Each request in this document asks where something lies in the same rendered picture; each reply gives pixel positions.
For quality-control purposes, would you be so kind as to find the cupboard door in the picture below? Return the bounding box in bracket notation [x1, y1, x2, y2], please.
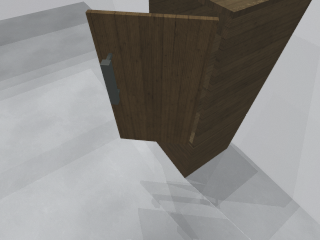
[85, 9, 219, 145]

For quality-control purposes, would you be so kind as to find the handle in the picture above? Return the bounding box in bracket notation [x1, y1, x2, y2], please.
[100, 53, 120, 105]

